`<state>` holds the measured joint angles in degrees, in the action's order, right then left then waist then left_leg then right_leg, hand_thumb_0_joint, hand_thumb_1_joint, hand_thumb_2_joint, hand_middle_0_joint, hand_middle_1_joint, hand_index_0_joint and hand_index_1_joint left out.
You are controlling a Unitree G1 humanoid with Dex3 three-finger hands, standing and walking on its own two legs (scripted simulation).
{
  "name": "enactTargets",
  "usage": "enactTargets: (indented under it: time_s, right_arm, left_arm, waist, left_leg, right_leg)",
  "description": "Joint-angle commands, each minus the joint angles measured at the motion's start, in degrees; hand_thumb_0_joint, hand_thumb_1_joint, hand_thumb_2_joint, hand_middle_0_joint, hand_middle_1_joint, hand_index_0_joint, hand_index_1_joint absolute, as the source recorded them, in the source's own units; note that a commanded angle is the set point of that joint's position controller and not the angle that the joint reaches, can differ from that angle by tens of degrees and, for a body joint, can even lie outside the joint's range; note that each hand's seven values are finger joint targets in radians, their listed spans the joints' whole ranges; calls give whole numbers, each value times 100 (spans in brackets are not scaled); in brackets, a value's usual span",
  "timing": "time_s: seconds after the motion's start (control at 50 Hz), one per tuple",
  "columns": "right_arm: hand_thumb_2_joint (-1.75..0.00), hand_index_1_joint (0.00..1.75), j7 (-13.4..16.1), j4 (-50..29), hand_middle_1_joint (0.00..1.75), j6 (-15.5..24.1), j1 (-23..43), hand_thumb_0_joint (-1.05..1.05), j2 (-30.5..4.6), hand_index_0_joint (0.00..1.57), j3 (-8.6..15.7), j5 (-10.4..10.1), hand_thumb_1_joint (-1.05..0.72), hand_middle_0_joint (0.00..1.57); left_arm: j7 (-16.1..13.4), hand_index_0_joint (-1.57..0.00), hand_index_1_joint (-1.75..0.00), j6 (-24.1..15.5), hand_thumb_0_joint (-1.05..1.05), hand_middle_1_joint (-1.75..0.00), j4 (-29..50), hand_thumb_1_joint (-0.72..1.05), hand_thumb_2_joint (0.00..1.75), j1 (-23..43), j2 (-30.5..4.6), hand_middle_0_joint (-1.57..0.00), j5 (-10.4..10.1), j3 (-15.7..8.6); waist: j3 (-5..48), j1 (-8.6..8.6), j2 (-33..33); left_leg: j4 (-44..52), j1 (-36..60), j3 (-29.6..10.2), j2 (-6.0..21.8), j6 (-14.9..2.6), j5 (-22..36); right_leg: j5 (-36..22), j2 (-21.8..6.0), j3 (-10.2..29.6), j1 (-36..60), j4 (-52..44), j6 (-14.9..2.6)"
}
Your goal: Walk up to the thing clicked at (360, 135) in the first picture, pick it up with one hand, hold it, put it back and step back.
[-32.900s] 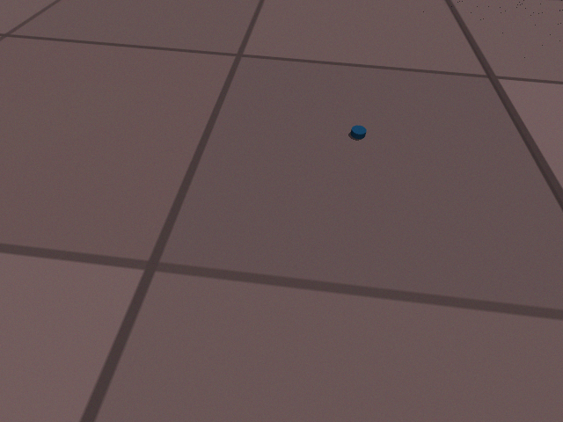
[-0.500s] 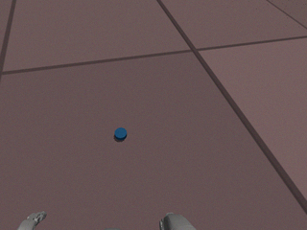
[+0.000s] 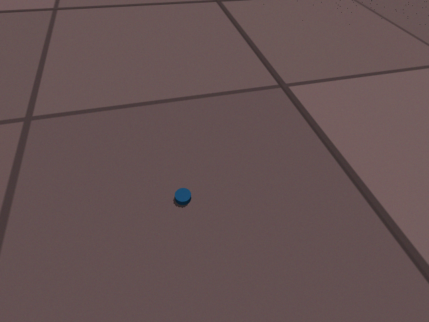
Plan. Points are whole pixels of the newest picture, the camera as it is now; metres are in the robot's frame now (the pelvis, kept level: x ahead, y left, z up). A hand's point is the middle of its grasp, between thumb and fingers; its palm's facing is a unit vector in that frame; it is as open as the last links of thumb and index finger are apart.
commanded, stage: walk up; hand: left
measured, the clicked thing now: (183, 196) +0.82 +0.16 -0.74
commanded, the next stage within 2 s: stand in 0.88 s
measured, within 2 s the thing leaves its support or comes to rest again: neither
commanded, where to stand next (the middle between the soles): +0.45 -0.08 m, yaw +1 degrees
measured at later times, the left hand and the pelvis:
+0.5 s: hand (104, 319) +0.15 +0.22 -0.14, palm faces -0.04 -0.93 -0.35, open 7.4 cm; pelvis +0.04 -0.03 +0.00, yaw -1 degrees
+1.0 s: hand out of the picture +0.14 +0.23 -0.14, palm faces -0.01 -0.95 -0.32, open 7.4 cm; pelvis +0.05 -0.03 +0.02, yaw +0 degrees
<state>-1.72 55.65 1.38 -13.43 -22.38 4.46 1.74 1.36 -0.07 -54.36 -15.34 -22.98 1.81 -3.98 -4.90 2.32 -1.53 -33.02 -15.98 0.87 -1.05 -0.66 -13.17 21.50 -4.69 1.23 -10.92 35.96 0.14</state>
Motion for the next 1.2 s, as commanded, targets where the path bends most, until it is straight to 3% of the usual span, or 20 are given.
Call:
enactTargets:
  time_s: [0.0, 0.02, 0.04, 0.08, 0.16, 0.26, 0.3, 0.32, 0.34, 0.36, 0.38, 0.4, 0.46, 0.5, 0.52, 0.56, 0.7, 0.82, 1.0, 1.18]
  right_arm:
    - [-90, 30, 153, -460, 30, 258, -392, 0, -2050, 20, 525, 15, -90, 20]
    - [-90, 30, 159, -509, 30, 246, -212, 0, -1954, 20, 512, 5, -90, 20]
    - [-90, 30, 173, -558, 30, 260, -62, 0, -1675, 20, 427, 10, -90, 20]
    - [-90, 30, 205, -633, 30, 330, 66, 0, -1369, 20, 309, -20, -90, 20]
    - [-90, 30, 223, -637, 30, 314, 85, 0, -1295, 20, 272, -11, -90, 20]
    - [-90, 30, 250, -671, 30, 145, 329, 0, -1244, 20, 144, -102, -90, 20]
    - [-90, 30, 259, -678, 30, 62, 470, 0, -1018, 20, 42, -189, -90, 20]
    - [-90, 30, 270, -684, 30, 61, 401, 0, -897, 20, -10, -220, -90, 20]
    - [-90, 30, 279, -661, 30, 49, 184, 0, -623, 20, -96, -247, -90, 20]
    - [-90, 30, 311, -524, 30, -10, 71, 0, -748, 20, -56, -237, -90, 20]
    - [-90, 30, 318, -318, 30, -26, -46, 0, -874, 20, -6, -199, -90, 20]
    - [-90, 30, 301, -233, 30, -22, -26, 0, -895, 20, -24, -185, -90, 20]
    - [-90, 30, 275, -18, 30, 64, 5, 0, -940, 20, -35, -158, -90, 20]
    - [-90, 30, 292, 12, 30, 112, 111, 0, -979, 20, -56, -101, -90, 20]
    - [-90, 30, 282, 2, 30, 124, 347, 0, -1061, 20, -63, -91, -90, 20]
    - [-90, 30, 249, 90, 30, 109, 588, 0, -1012, 20, -89, -107, -90, 20]
    - [-90, 30, 238, 317, 30, 141, 818, 0, -965, 20, -172, -90, -90, 20]
    - [-90, 30, 232, 403, 30, 129, 982, 0, -994, 20, -178, -52, -90, 20]
    - [-90, 30, 178, 551, 30, 113, 1030, 0, -998, 20, -163, -119, -90, 20]
    - [-90, 30, 159, 619, 30, 49, 1038, 0, -933, 20, -184, -140, -90, 20]
  left_arm:
    - [-145, -20, -30, -96, 0, -30, 498, 90, 90, 345, -1199, -20, -90, -278]
    - [-138, -20, -30, -106, 0, -30, 493, 90, 90, 340, -1290, -20, -106, -283]
    - [-126, -20, -30, -100, 0, -30, 439, 90, 90, 217, -1268, -20, -111, -274]
    - [-94, -20, -30, -110, 0, -30, 324, 90, 90, -90, -1144, -20, -126, -271]
    - [-38, -20, -30, -76, 0, -30, 377, 90, 90, 154, -927, -20, -112, -208]
    - [-109, -20, -30, -116, 0, -30, 283, 90, 90, 264, -866, -20, -101, -229]
    - [-157, -20, -30, -156, 0, -30, 152, 90, 90, 68, -954, -20, -69, -262]
    - [-182, -20, -30, -197, 0, -30, 196, 90, 90, 121, -1175, -20, -31, -293]
    - [-200, -20, -30, -242, 0, -30, 249, 90, 90, 246, -1346, -20, -20, -332]
    - [-178, -20, -30, -225, 0, -30, 355, 90, 90, 755, -1493, -20, -87, -295]
    - [-166, -20, -30, -202, 0, -30, 474, 90, 90, 1149, -1474, -20, -77, -255]
    - [-158, -20, -30, -176, 0, -30, 473, 90, 90, 1216, -1294, -20, -81, -216]
    - [-175, -20, -30, -174, 0, -30, 380, 90, 90, 1364, -1094, -20, -101, -185]
    - [-148, -20, -30, -172, 0, -30, 316, 90, 90, 1205, -1013, -20, -121, -147]
    - [-139, -20, -30, -151, 0, -30, 249, 90, 90, 1157, -946, -20, -160, -148]
    - [-145, -20, -30, -155, 0, -30, 117, 90, 90, 1312, -947, -20, -161, -170]
    - [-130, -20, -30, -180, 0, -30, -90, 90, 90, 1357, -864, -20, -175, -129]
    - [-95, -20, -30, -153, 0, -30, -223, 90, 90, 1443, -843, -20, -153, -114]
    - [-109, -20, -30, -254, 0, -30, -611, 90, 90, 1435, -882, -20, -150, 122]
    - [-141, -20, -30, -253, 0, -30, -786, 90, 90, 1273, -980, -20, -137, 202]
  waist:
    - [354, -502, 777]
    - [17, -409, 764]
    - [-32, -298, 554]
    - [89, -155, 728]
    - [166, -250, 1061]
    - [450, -194, 1098]
    - [668, 12, 621]
    - [854, -35, 120]
    - [913, -174, -633]
    - [827, -288, -720]
    - [641, -376, -762]
    - [482, -404, -696]
    - [695, -416, -642]
    - [976, -299, -570]
    - [901, -195, -398]
    - [650, -185, -223]
    - [842, -155, 238]
    - [640, -147, 380]
    - [806, -253, 324]
    - [586, -251, 57]
  left_leg:
    - [2187, 891, -3681, 2245, -1268, -2750]
    - [2224, 481, -3464, 2257, -1410, -2724]
    - [2089, 623, -2794, 1897, -1198, -2119]
    - [1779, 909, -1845, 1549, -881, -590]
    - [1491, 585, -1136, 1419, -959, 787]
    - [675, -43, -699, 1240, -741, 1706]
    - [117, -382, -607, 1015, -421, 1139]
    - [-291, -537, -452, 760, -224, 735]
    - [-818, -702, -349, 307, 15, -238]
    - [-1045, -189, -223, 147, 62, -1497]
    - [-1058, 310, -222, 224, 92, -1669]
    - [-723, 383, -229, 243, 47, -1616]
    - [405, 481, -381, 445, -53, 182]
    - [671, 856, -604, 686, -123, 832]
    - [687, 538, -744, 774, -176, 640]
    - [789, 132, -612, 689, -114, 370]
    - [1111, 359, -627, 781, -91, 745]
    - [1443, 136, -755, 841, -94, 206]
    - [1682, 830, -659, 873, -22, 926]
    - [1804, 962, -610, 833, -22, 537]
  right_leg:
    - [1074, 415, 574, -2059, 2144, -253]
    - [975, 310, 597, -2019, 2365, -273]
    - [696, 271, 747, -2041, 2354, -283]
    - [278, 182, 588, -2046, 2048, -247]
    - [38, 141, 196, -1342, 974, -45]
    - [-805, 406, -324, -57, -257, -72]
    - [-1386, 364, -105, 624, -924, -163]
    - [-1880, -84, 500, 847, -1073, -340]
    - [-1996, -938, 1721, 729, -1523, -610]
    - [-1534, -1453, 2028, -100, -1646, -1229]
    - [-1254, -1473, 2082, -765, -1581, -1341]
    - [-990, -1226, 1681, -970, -1621, -1149]
    - [-1640, -652, 846, -416, -1177, -524]
    - [-2069, -493, 731, -343, -991, -390]
    - [-1527, -308, 574, -240, -1104, -300]
    - [-1157, -297, 525, 91, -1297, -283]
    - [-1721, -274, 379, 424, -1403, -287]
    - [-1337, -202, 299, 493, -1551, -219]
    - [-1973, -279, 293, 572, -1787, -152]
    - [-1464, -301, 346, 298, -2021, -126]
